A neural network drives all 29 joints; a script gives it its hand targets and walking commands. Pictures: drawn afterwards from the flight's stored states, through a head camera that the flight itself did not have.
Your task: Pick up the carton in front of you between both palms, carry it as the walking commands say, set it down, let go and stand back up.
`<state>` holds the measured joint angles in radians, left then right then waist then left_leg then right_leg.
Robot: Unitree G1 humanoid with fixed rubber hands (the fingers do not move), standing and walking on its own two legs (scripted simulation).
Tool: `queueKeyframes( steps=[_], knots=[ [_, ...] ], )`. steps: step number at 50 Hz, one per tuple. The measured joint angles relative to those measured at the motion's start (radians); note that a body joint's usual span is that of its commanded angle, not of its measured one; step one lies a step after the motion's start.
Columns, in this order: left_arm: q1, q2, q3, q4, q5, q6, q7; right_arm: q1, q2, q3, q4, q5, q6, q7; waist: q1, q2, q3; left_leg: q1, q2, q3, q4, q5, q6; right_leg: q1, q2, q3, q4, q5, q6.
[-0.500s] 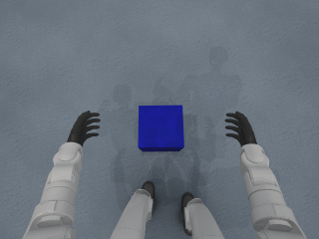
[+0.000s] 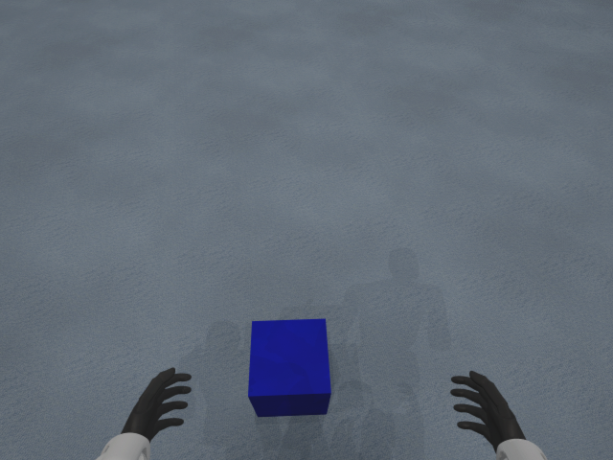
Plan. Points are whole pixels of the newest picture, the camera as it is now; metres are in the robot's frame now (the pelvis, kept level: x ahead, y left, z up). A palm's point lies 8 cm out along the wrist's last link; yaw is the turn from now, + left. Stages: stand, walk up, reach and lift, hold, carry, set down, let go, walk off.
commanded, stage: let go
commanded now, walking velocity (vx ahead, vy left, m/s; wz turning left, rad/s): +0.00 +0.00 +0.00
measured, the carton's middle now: (290, 369) +0.41 +0.07 -0.65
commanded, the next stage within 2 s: stand in 0.34 s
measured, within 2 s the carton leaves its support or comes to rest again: neither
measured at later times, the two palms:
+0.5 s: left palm (105, 430) +0.16 +0.28 -0.08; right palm (520, 452) +0.14 -0.26 -0.08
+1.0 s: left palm (86, 444) +0.14 +0.31 -0.10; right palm out of the picture +0.13 -0.27 -0.09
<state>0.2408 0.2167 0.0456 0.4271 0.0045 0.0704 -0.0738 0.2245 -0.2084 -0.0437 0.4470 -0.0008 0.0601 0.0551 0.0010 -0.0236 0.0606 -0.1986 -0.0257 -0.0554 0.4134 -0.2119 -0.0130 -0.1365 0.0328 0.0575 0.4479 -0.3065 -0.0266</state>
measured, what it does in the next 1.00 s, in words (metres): stands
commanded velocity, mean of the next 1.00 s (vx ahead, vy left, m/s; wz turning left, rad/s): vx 0.00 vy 0.00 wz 0.00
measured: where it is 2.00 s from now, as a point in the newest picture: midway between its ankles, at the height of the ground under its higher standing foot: outside the picture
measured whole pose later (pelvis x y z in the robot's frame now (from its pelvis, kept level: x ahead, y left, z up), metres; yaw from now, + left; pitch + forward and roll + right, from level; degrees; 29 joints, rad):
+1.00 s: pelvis +0.02 +0.03 +0.00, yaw -2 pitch -1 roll +0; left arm 0.20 0.35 0.03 0.77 0.03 0.01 0.02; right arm 0.14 -0.33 -0.03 0.86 -0.03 -0.01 -0.02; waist 0.00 -0.03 0.01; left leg -0.19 -0.04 -0.01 0.48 -0.27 0.03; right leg -0.11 0.01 0.08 0.44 -0.33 0.01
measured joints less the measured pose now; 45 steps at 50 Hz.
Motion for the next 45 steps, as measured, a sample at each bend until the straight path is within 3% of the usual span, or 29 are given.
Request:
queueKeyframes(
  steps=[14, 17, 21, 26, 45],
  knots=[
    [-0.016, -0.002, 0.000, -0.014, 0.015, 0.068, 0.004, -0.015, 0.008, 0.005, -0.019, -0.009, 0.070, 0.010, -0.001, 0.000, 0.046, 0.088, -0.001, 0.009, 0.013, -0.025, 0.007, 0.094, -0.004, 0.002, -0.006, -0.013, 0.006],
    [-0.013, 0.004, -0.008, -0.036, 0.023, 0.108, 0.027, -0.007, 0.007, 0.006, 0.001, -0.001, 0.048, -0.007, -0.001, 0.004, 0.032, 0.072, -0.006, 0.007, 0.032, -0.033, 0.011, 0.083, -0.008, -0.002, 0.005, -0.019, 0.010],
    [-0.027, 0.047, -0.008, 0.054, 0.028, 0.045, 0.071, -0.024, -0.027, 0.015, 0.132, -0.035, 0.009, -0.049, 0.005, 0.002, -0.026, 0.002, -0.002, 0.010, 0.084, -0.058, 0.013, 0.022, -0.003, -0.001, 0.039, -0.033, 0.015],
    [-0.027, 0.100, 0.011, 0.150, 0.034, -0.011, 0.081, -0.036, -0.080, -0.001, 0.235, -0.043, -0.027, -0.064, 0.005, -0.008, -0.054, -0.034, 0.001, 0.019, 0.110, -0.075, 0.019, -0.011, -0.002, 0.005, 0.052, -0.041, 0.019],
    [-0.041, 0.131, -0.016, 0.321, 0.027, -0.060, 0.097, -0.081, -0.117, 0.014, 0.380, -0.034, -0.065, -0.078, -0.005, -0.008, -0.057, -0.002, -0.009, 0.041, 0.075, -0.071, 0.037, 0.020, -0.018, 0.021, 0.009, -0.029, 0.037]
  ],
)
